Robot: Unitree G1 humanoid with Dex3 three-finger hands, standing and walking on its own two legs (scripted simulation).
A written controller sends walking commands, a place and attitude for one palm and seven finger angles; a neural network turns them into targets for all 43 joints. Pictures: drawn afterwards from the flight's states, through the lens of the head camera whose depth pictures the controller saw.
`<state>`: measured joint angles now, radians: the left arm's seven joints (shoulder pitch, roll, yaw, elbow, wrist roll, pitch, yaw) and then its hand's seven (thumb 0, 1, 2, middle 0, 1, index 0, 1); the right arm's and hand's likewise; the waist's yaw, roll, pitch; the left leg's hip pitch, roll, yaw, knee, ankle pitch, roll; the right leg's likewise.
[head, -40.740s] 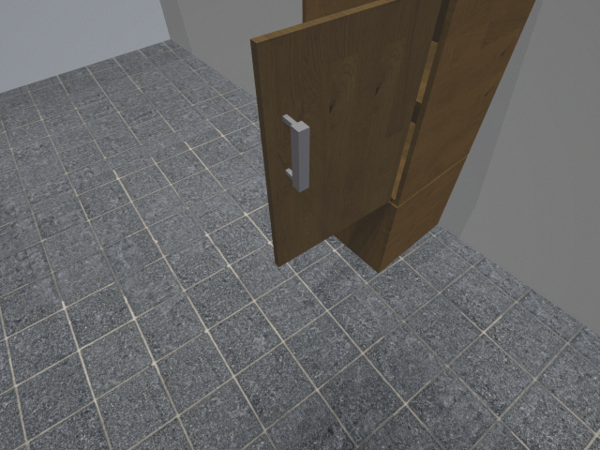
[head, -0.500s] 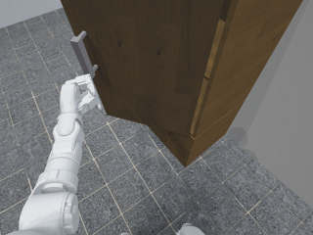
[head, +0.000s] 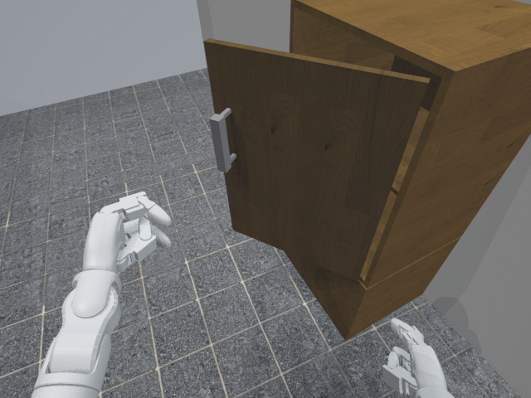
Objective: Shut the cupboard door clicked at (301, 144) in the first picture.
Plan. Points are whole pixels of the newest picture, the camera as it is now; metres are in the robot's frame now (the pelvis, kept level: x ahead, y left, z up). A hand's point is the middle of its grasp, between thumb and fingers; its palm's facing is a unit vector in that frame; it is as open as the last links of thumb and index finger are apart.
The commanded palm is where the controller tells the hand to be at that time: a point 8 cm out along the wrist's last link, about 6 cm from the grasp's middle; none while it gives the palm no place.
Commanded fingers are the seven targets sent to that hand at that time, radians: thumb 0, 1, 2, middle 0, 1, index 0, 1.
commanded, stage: draw the hand back to the body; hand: left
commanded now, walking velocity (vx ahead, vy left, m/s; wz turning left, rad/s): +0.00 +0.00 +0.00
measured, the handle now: (225, 140) +0.64 +0.16 +0.04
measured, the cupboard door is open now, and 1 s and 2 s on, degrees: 34 34 34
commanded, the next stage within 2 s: step back with the hand held close in 0.82 s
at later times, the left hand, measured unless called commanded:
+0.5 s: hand (40, 283) +0.19 +0.27 +0.17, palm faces +0.47 -0.76 -0.44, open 6.5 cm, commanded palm +0.15 +0.30 +0.18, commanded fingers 0.00 0.90 0.90 -0.20 -0.30 -0.20 -0.30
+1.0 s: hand (49, 282) +0.19 +0.26 +0.17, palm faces +0.47 -0.78 -0.42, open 7.4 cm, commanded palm +0.14 +0.29 +0.18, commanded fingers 0.00 0.90 0.90 -0.20 -0.30 -0.20 -0.30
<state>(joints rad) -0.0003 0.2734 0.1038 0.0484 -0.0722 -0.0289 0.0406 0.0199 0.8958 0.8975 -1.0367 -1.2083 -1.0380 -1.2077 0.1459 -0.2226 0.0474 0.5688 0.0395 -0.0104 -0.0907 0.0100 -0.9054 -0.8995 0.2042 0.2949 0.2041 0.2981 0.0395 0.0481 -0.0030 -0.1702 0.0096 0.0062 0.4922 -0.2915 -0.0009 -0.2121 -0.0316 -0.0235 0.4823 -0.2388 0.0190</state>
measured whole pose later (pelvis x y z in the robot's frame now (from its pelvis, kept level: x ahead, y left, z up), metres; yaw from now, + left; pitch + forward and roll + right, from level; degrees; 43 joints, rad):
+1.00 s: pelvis +0.00 -0.01 +0.00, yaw +0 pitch -5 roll +0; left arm 0.44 0.35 0.36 -0.35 -0.06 -0.08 0.10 0.02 0.89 0.90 -0.21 -0.30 -0.22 -0.30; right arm 0.20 -0.22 0.02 0.63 0.01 -0.10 -0.08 0.01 -0.90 -0.90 0.21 0.30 0.21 0.30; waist 0.06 0.08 0.02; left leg -0.08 0.03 0.00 0.42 -0.26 -0.01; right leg -0.12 -0.01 -0.03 0.40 -0.21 0.01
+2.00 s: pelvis -0.11 +0.00 -0.02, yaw +3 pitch +0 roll -2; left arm 0.51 0.45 0.49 -0.47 0.00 -0.26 0.16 0.02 0.89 0.90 -0.21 -0.30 -0.22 -0.30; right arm 0.25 -0.21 0.00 0.60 0.00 -0.08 -0.08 0.01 -0.90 -0.90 0.21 0.30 0.21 0.30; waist -0.03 0.01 0.00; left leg -0.49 0.03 -0.02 0.70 -0.21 0.02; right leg -0.42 0.04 0.04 0.65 -0.22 0.02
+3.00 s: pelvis -0.32 +0.07 -0.01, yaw -1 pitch -1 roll -1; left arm 0.46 0.40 0.41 -0.43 -0.03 -0.15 0.19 0.01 0.89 0.90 -0.21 -0.30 -0.22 -0.30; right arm 0.33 -0.24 0.00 0.68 -0.01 -0.06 -0.09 0.01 -0.90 -0.90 0.21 0.30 0.21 0.30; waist 0.00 -0.04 -0.12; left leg -0.34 0.07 0.07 0.68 -0.40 0.01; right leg -0.28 0.01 -0.06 0.57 -0.32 -0.06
